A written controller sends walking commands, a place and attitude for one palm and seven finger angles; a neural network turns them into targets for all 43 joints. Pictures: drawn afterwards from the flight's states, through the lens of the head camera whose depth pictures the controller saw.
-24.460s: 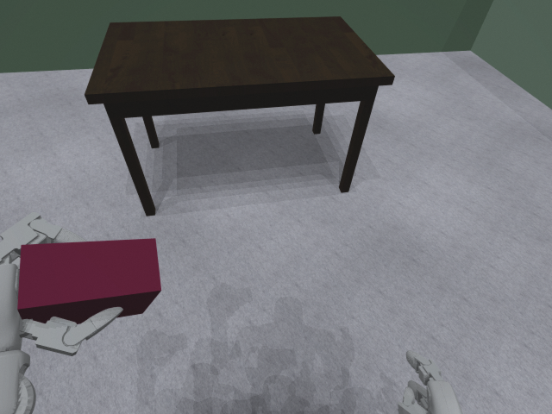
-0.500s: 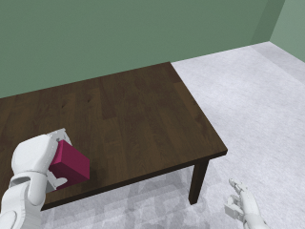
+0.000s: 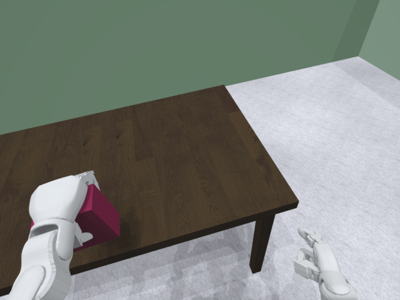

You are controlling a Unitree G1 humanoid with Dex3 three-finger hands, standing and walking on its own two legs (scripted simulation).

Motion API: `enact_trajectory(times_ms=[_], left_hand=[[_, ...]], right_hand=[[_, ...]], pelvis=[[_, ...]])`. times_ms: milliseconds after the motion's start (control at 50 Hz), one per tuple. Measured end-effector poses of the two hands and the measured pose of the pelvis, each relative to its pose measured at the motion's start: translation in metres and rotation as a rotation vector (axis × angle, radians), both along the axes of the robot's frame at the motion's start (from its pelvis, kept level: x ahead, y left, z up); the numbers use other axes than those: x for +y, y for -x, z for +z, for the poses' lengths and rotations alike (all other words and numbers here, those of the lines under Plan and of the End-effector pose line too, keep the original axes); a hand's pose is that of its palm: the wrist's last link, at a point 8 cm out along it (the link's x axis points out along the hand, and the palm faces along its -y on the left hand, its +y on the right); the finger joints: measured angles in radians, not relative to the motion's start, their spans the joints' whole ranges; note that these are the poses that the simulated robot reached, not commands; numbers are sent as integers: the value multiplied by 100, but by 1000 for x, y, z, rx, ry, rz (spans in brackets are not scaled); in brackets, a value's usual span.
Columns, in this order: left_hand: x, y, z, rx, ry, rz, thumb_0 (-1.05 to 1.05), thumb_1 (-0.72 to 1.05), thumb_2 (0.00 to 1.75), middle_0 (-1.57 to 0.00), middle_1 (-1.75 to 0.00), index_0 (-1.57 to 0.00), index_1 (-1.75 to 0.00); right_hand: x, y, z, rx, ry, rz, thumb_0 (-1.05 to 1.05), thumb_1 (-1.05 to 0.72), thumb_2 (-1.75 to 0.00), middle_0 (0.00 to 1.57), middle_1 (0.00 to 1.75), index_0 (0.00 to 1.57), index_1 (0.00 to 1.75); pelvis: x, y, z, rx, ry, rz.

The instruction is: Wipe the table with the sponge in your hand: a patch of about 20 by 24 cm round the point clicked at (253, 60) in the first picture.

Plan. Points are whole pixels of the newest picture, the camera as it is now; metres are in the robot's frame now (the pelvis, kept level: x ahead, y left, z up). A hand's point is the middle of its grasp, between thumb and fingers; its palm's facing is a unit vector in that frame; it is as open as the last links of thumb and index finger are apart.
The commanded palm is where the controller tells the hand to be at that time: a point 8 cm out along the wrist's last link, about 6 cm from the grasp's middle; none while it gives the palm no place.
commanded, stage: turn the palm down, sponge in hand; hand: left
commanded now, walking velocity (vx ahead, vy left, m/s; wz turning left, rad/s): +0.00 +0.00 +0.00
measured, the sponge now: (85, 224) +0.21 +0.29 +0.04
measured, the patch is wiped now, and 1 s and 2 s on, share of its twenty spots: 0.00 0.00 0.00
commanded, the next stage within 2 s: move the sponge above the wiping area in 0.14 s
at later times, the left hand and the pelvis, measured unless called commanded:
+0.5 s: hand (73, 213) +0.22 +0.30 +0.08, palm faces +0.00 -0.09 -1.00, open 9.7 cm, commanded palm +0.20 +0.30 +0.14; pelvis -0.01 +0.00 +0.00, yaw +0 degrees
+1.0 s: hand (66, 211) +0.23 +0.34 +0.05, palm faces -0.06 -0.08 -1.00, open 9.7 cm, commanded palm +0.21 +0.33 +0.12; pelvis +0.00 +0.02 +0.00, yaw +0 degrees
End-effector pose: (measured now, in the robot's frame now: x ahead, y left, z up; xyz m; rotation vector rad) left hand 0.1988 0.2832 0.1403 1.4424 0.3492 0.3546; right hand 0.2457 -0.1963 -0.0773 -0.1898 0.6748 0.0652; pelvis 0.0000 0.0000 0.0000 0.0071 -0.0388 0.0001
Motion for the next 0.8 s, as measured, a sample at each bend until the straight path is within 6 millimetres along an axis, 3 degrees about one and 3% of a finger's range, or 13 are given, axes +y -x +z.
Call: enact_trajectory(times_ms=[320, 800], left_hand=[[1, 1, -4, 1, 6, 4, 0, -47, 105, -77, -136, -77, -136], [38, -13, -20, 49, -21, 13, 0, -47, 105, -77, -136, -77, -136]], right_hand=[[-6, 9, 0, 5, 10, -28, 1, -90, -90, 20, 30, 20, 30], [-8, 33, -11, 66, 40, -76, 1, -90, -90, 21, 30, 20, 30]], pelvis=[[1, 4, 0, -7, -1, -5], [11, 8, 0, 18, 3, -5]])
